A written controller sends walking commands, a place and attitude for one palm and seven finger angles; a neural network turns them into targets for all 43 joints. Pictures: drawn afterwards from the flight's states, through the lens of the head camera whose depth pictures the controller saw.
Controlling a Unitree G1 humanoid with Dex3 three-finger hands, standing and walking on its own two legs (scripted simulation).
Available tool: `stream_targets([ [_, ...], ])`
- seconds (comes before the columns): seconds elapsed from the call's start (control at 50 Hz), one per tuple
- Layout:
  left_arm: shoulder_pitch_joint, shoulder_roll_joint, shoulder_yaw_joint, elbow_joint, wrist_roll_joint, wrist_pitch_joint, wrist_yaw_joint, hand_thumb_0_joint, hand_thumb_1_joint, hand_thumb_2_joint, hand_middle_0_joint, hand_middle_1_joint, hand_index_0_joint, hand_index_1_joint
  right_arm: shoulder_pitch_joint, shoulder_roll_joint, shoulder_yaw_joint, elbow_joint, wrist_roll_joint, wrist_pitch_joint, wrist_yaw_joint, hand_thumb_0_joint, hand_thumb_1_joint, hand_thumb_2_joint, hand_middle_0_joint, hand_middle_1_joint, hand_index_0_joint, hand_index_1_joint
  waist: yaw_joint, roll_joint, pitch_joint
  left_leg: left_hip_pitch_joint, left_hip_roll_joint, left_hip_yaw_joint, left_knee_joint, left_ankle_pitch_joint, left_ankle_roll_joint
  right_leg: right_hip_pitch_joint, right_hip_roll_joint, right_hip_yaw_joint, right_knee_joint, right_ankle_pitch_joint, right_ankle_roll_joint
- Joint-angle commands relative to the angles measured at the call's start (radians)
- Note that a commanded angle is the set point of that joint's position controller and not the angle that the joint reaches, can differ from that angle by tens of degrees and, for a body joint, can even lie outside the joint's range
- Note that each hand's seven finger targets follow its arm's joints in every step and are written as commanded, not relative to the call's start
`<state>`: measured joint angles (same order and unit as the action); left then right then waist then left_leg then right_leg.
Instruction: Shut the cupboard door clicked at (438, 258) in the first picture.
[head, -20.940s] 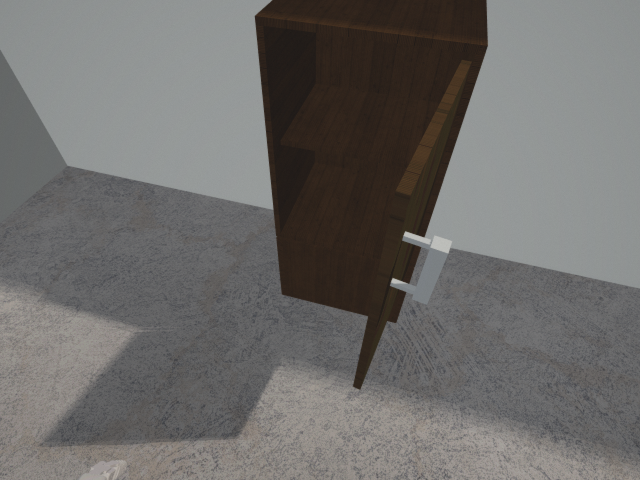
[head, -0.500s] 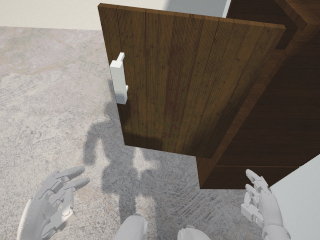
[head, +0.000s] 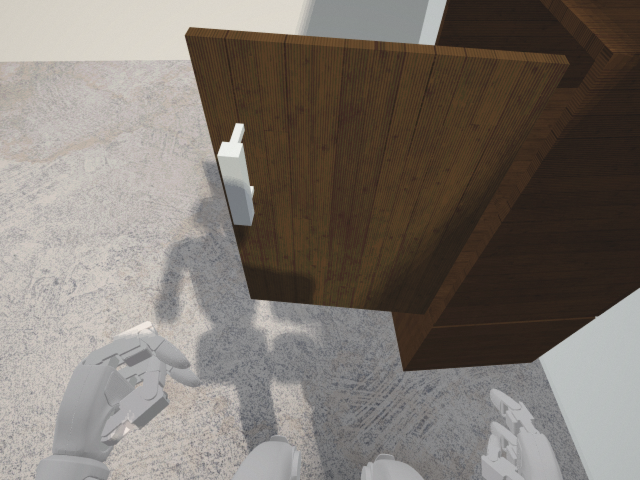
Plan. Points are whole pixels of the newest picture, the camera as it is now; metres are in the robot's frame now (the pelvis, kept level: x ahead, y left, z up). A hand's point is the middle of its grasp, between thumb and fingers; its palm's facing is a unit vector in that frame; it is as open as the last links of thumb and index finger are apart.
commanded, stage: raise the hand and make a fist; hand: left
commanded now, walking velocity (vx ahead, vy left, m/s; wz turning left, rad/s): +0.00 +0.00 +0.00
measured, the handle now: (241, 175) +0.47 +0.15 +0.09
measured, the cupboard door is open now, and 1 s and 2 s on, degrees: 81 81 81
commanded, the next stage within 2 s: bring the fist close to the handle in 0.92 s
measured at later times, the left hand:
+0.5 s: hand (138, 357) +0.22 +0.20 +0.09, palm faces +0.00 -1.00 -0.05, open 3.1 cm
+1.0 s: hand (159, 351) +0.23 +0.18 +0.09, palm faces +0.00 -1.00 -0.05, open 3.1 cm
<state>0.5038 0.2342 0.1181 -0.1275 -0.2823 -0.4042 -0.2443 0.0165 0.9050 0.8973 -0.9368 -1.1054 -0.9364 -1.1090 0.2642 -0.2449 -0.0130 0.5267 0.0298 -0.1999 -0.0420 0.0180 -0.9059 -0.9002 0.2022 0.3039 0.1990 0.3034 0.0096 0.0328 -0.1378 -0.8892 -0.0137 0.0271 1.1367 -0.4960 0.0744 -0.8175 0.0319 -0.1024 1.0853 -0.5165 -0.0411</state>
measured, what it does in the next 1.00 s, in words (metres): stands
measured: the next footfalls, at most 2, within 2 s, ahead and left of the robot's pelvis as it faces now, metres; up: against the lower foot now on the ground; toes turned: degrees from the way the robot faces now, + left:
none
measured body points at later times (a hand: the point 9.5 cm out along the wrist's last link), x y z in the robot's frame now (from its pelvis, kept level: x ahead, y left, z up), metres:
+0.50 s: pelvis +0.01 +0.01 +0.02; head +0.04 +0.02 +0.47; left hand +0.22 +0.25 +0.10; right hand +0.19 -0.21 -0.04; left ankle +0.03 +0.07 -0.66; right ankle +0.01 -0.10 -0.66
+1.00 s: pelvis +0.01 -0.01 +0.03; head +0.05 +0.00 +0.47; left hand +0.22 +0.24 +0.10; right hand +0.19 -0.23 -0.04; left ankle +0.03 +0.07 -0.66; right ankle +0.01 -0.10 -0.66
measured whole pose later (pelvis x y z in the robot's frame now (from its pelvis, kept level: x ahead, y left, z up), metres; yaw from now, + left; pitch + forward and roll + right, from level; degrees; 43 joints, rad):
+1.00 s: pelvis +0.01 -0.01 +0.03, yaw +1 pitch +10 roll -3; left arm 0.37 0.26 0.14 -0.07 -0.28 -0.30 -0.23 0.02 0.90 0.90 -1.30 -1.50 -1.30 -1.50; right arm 0.26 -0.25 0.04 0.50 0.03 -0.17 -0.03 0.02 -0.91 -0.90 0.20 0.30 0.20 0.30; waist 0.00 0.04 -0.11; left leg -0.72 -0.02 0.02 0.99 -0.45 0.06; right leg -0.64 0.04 -0.10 0.94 -0.47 -0.05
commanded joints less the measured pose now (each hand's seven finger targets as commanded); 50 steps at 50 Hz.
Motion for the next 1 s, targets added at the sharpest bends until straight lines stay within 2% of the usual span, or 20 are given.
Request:
stream_targets([
  [0.0, 0.001, 0.099, 0.062, -0.248, -0.007, -0.059, 0.038, 0.0, 0.9, 0.9, -1.117, -1.3, -1.117, -1.3, -0.06, -0.118, -0.036, -0.187, 0.007, -0.057, -0.003, 0.0, -0.9, -0.9, 0.2, 0.3, 0.2, 0.3, 0.006, 0.056, -0.205, 0.271, 0.033, -0.143, -0.257, 0.249, -0.069, 0.081, 0.007, 0.029, -0.146, 0.181, 0.0],
  [0.06, -0.028, 0.097, 0.053, -0.234, 0.003, -0.039, 0.048, 0.0, 0.9, 0.9, -1.172, -1.36, -1.172, -1.36, -0.06, -0.125, -0.03, -0.194, 0.007, -0.042, -0.004, 0.0, -0.9, -0.9, 0.2, 0.3, 0.2, 0.3, -0.004, 0.031, -0.165, 0.264, 0.037, -0.155, -0.283, 0.2, -0.07, 0.08, 0.009, 0.023, -0.161, 0.156, 0.001],
  [0.1, -0.045, 0.091, 0.042, -0.215, 0.006, -0.021, 0.046, 0.0, 0.9, 0.9, -1.208, -1.4, -1.208, -1.4, -0.057, -0.127, -0.024, -0.2, 0.008, -0.035, -0.003, 0.0, -0.9, -0.9, 0.2, 0.3, 0.2, 0.3, -0.011, 0.052, -0.134, 0.271, 0.038, -0.163, -0.303, 0.155, -0.073, 0.07, 0.01, 0.022, -0.177, 0.136, 0.001],
  [0.14, -0.078, 0.117, 0.057, -0.203, 0.011, -0.01, 0.045, 0.0, 0.9, 0.9, -1.245, -1.44, -1.245, -1.44, -0.057, -0.134, -0.02, -0.2, 0.008, -0.031, -0.004, 0.0, -0.9, -0.9, 0.2, 0.3, 0.2, 0.3, -0.012, 0.042, -0.12, 0.271, 0.039, -0.172, -0.318, 0.124, -0.073, 0.08, 0.013, 0.024, -0.186, 0.125, -0.001],
  [0.18, -0.095, 0.114, 0.056, -0.222, 0.006, -0.006, 0.04, 0.0, 0.9, 0.9, -1.282, -1.48, -1.282, -1.48, -0.051, -0.132, -0.016, -0.208, 0.009, -0.034, -0.003, 0.0, -0.9, -0.9, 0.2, 0.3, 0.2, 0.3, -0.011, 0.052, -0.15, 0.302, 0.039, -0.173, -0.329, 0.145, -0.076, 0.1, 0.01, 0.022, -0.194, 0.14, 0.0],
  [0.22, -0.106, 0.12, 0.06, -0.222, 0.005, 0.002, 0.038, 0.0, 0.9, 0.9, -1.3, -1.5, -1.3, -1.5, -0.05, -0.131, -0.011, -0.206, 0.009, -0.037, -0.002, 0.0, -0.9, -0.9, 0.2, 0.3, 0.2, 0.3, -0.01, 0.073, -0.152, 0.321, 0.039, -0.172, -0.334, 0.161, -0.078, 0.107, 0.01, 0.022, -0.203, 0.151, -0.001],
  [0.34, -0.157, 0.143, 0.088, -0.19, -0.005, 0.024, 0.029, 0.0, 0.9, 0.9, -1.3, -1.5, -1.3, -1.5, -0.045, -0.137, -0.004, -0.192, 0.006, -0.039, -0.002, 0.0, -0.9, -0.9, 0.2, 0.3, 0.2, 0.3, -0.014, 0.046, -0.133, 0.329, 0.035, -0.168, -0.344, 0.198, -0.076, 0.153, 0.013, 0.026, -0.233, 0.184, -0.003],
  [0.36, -0.163, 0.134, 0.078, -0.197, -0.004, 0.025, 0.024, 0.0, 0.9, 0.9, -1.3, -1.5, -1.3, -1.5, -0.047, -0.134, -0.004, -0.192, 0.008, -0.041, -0.002, 0.0, -0.9, -0.9, 0.2, 0.3, 0.2, 0.3, -0.015, 0.066, -0.14, 0.341, 0.036, -0.161, -0.344, 0.207, -0.076, 0.155, 0.01, 0.026, -0.237, 0.188, -0.002],
  [0.42, -0.189, 0.137, 0.083, -0.174, -0.009, 0.037, 0.016, 0.0, 0.9, 0.9, -1.3, -1.5, -1.3, -1.5, -0.046, -0.138, -0.002, -0.187, 0.011, -0.043, -0.002, 0.0, -0.9, -0.9, 0.2, 0.3, 0.2, 0.3, -0.02, 0.039, -0.123, 0.339, 0.037, -0.161, -0.359, 0.182, -0.073, 0.165, 0.01, 0.026, -0.256, 0.176, 0.001],
  [0.52, -0.206, 0.148, 0.104, -0.147, -0.024, 0.058, 0.006, 0.0, 0.9, 0.9, -1.3, -1.5, -1.3, -1.5, -0.045, -0.138, 0.001, -0.18, 0.012, -0.048, -0.005, 0.0, -0.9, -0.9, 0.2, 0.3, 0.2, 0.3, -0.011, 0.044, -0.13, 0.34, 0.026, -0.138, -0.36, 0.212, -0.066, 0.216, 0.006, 0.038, -0.28, 0.205, 0.0],
  [0.54, -0.198, 0.157, 0.112, -0.131, -0.022, 0.062, 0.008, 0.0, 0.9, 0.9, -1.3, -1.5, -1.3, -1.5, -0.043, -0.14, 0.0, -0.176, 0.012, -0.047, -0.005, 0.0, -0.9, -0.9, 0.2, 0.3, 0.2, 0.3, -0.008, 0.016, -0.121, 0.332, 0.026, -0.141, -0.359, 0.221, -0.065, 0.227, 0.008, 0.039, -0.281, 0.214, -0.003],
  [0.6, -0.186, 0.145, 0.103, -0.145, -0.023, 0.057, 0.005, 0.0, 0.9, 0.9, -1.3, -1.5, -1.3, -1.5, -0.04, -0.137, -0.003, -0.178, 0.01, -0.051, 0.0, 0.0, -0.9, -0.9, 0.2, 0.3, 0.2, 0.3, -0.003, 0.053, -0.145, 0.35, 0.022, -0.125, -0.35, 0.275, -0.065, 0.238, 0.004, 0.041, -0.274, 0.257, 0.0],
  [0.64, -0.187, 0.162, 0.119, -0.148, -0.02, 0.051, 0.011, 0.0, 0.9, 0.9, -1.3, -1.5, -1.3, -1.5, -0.039, -0.14, -0.005, -0.175, 0.006, -0.049, 0.002, 0.0, -0.9, -0.9, 0.2, 0.3, 0.2, 0.3, 0.0, 0.032, -0.147, 0.345, 0.022, -0.126, -0.343, 0.296, -0.067, 0.248, 0.005, 0.042, -0.269, 0.271, -0.003],
  [0.66, -0.184, 0.145, 0.104, -0.15, -0.019, 0.048, 0.012, 0.0, 0.9, 0.9, -1.3, -1.5, -1.3, -1.5, -0.041, -0.138, -0.006, -0.179, 0.008, -0.048, 0.003, 0.0, -0.9, -0.9, 0.2, 0.3, 0.2, 0.3, -0.004, 0.038, -0.143, 0.346, 0.022, -0.118, -0.339, 0.306, -0.065, 0.241, 0.004, 0.043, -0.268, 0.28, 0.0],
  [0.7, -0.19, 0.146, 0.109, -0.156, -0.022, 0.036, 0.017, 0.0, 0.9, 0.9, -1.3, -1.5, -1.3, -1.5, -0.038, -0.136, -0.007, -0.176, 0.007, -0.047, 0.006, 0.0, -0.9, -0.9, 0.2, 0.3, 0.2, 0.3, -0.005, 0.044, -0.151, 0.35, 0.022, -0.117, -0.335, 0.298, -0.067, 0.231, 0.005, 0.044, -0.264, 0.274, 0.001],
  [0.74, -0.195, 0.165, 0.126, -0.144, -0.021, 0.03, 0.019, 0.0, 0.9, 0.9, -1.3, -1.5, -1.3, -1.5, -0.037, -0.14, -0.009, -0.172, 0.004, -0.043, 0.005, 0.0, -0.9, -0.9, 0.2, 0.3, 0.2, 0.3, -0.005, 0.006, -0.142, 0.324, 0.02, -0.113, -0.327, 0.284, -0.06, 0.242, 0.006, 0.052, -0.267, 0.271, 0.001],
  [0.8, -0.196, 0.14, 0.1, -0.146, -0.019, 0.025, 0.017, 0.0, 0.9, 0.9, -1.3, -1.5, -1.3, -1.5, -0.04, -0.138, -0.007, -0.178, 0.007, -0.038, 0.006, 0.0, -0.9, -0.9, 0.2, 0.3, 0.2, 0.3, -0.01, 0.032, -0.134, 0.321, 0.02, -0.108, -0.328, 0.262, -0.059, 0.228, 0.003, 0.053, -0.267, 0.251, 0.002],
  [0.84, -0.2, 0.157, 0.111, -0.137, -0.021, 0.03, 0.014, 0.0, 0.9, 0.9, -1.3, -1.5, -1.3, -1.5, -0.041, -0.139, -0.007, -0.176, 0.007, -0.036, 0.004, 0.0, -0.9, -0.9, 0.2, 0.3, 0.2, 0.3, -0.012, 0.005, -0.128, 0.302, 0.016, -0.102, -0.317, 0.25, -0.052, 0.245, 0.002, 0.069, -0.278, 0.25, 0.003],
  [0.88, -0.202, 0.148, 0.101, -0.156, -0.019, 0.031, 0.011, 0.0, 0.9, 0.9, -1.3, -1.5, -1.3, -1.5, -0.043, -0.137, -0.007, -0.181, 0.009, -0.035, 0.003, 0.0, -0.9, -0.9, 0.2, 0.3, 0.2, 0.3, -0.013, 0.028, -0.149, 0.316, 0.016, -0.098, -0.315, 0.257, -0.05, 0.242, -0.001, 0.069, -0.276, 0.257, 0.006],
  [0.98, -0.21, 0.15, 0.104, -0.148, -0.026, 0.034, 0.008, 0.0, 0.9, 0.9, -1.3, -1.5, -1.3, -1.5, -0.047, -0.133, -0.001, -0.181, 0.008, -0.03, 0.0, 0.0, -0.9, -0.9, 0.2, 0.3, 0.2, 0.3, -0.013, 0.018, -0.136, 0.294, 0.013, -0.093, -0.307, 0.241, -0.047, 0.25, -0.003, 0.082, -0.285, 0.244, 0.007],
])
